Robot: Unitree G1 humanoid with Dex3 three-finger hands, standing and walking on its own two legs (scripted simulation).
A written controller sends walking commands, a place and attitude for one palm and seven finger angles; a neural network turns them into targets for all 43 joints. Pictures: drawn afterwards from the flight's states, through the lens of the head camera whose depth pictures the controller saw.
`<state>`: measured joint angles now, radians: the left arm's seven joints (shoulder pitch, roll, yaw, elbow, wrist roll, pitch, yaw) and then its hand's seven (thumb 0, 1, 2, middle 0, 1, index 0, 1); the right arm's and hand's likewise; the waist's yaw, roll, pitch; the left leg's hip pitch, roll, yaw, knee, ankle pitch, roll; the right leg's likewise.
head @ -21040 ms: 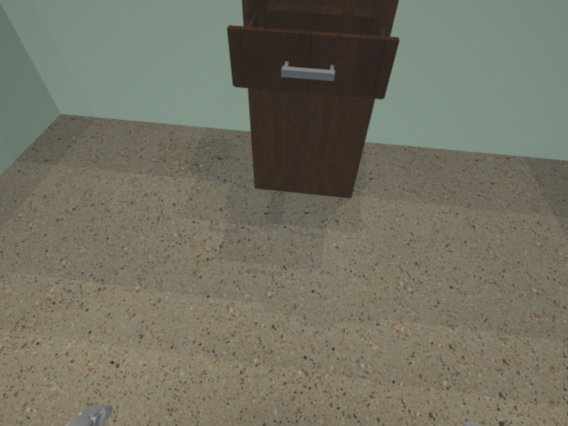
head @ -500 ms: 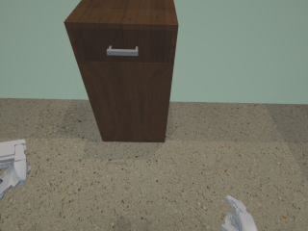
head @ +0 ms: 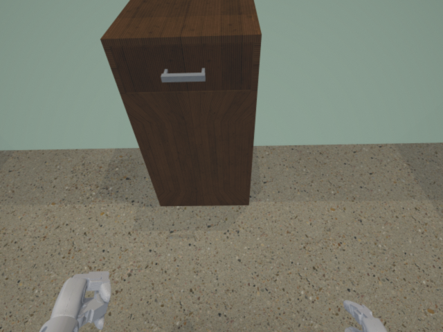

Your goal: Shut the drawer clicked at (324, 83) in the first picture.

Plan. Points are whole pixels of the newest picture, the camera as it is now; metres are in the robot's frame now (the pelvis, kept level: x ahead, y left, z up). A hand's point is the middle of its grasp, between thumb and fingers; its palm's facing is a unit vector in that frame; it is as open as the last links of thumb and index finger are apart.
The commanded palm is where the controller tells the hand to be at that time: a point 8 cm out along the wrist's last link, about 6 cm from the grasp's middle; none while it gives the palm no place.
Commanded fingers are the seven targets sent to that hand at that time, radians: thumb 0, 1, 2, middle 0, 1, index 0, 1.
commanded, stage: let the arm hang, fingers relaxed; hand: left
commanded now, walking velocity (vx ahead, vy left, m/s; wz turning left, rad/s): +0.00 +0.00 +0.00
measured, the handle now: (184, 74) +0.85 +0.17 +0.04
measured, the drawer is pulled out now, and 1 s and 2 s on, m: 0.00 0.00 0.00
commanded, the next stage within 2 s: look to check the result in 0.94 s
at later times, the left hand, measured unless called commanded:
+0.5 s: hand out of the picture -0.07 +0.19 -0.16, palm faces +0.04 -0.98 -0.22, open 6.1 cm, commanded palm none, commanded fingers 0.00 0.90 0.90 -0.20 -0.30 -0.20 -0.30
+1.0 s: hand out of the picture -0.02 +0.15 -0.16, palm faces +0.05 -0.98 -0.17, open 7.3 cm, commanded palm none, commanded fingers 0.00 0.90 0.90 -0.20 -0.30 -0.20 -0.30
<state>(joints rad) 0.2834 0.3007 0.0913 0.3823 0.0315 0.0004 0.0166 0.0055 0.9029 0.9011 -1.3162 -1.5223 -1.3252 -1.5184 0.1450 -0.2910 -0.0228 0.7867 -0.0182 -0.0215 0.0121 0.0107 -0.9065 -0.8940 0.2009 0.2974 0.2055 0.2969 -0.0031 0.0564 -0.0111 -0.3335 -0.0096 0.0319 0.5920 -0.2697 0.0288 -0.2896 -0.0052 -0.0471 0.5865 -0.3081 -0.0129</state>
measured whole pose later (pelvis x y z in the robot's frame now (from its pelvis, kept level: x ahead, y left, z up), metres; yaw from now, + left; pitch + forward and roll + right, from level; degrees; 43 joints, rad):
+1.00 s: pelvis -0.01 -0.01 +0.01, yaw +0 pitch -1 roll +0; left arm 0.30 0.11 0.02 1.15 0.01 -0.01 0.04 0.01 0.91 0.90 -0.20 -0.30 -0.20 -0.30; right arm 0.32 -0.11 -0.02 1.13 -0.02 0.01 -0.04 0.00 -0.91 -0.89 0.20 0.30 0.20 0.30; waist -0.01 0.02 0.03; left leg -0.23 0.00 0.03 0.43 -0.19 0.02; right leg -0.19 0.01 -0.04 0.43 -0.22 -0.02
